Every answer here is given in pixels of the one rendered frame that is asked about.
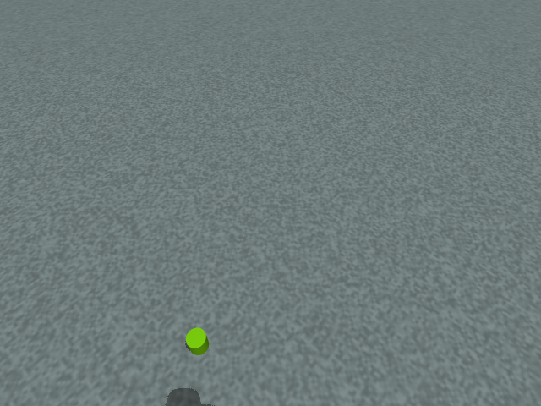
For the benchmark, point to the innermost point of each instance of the tin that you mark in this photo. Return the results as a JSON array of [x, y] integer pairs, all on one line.
[[197, 341]]

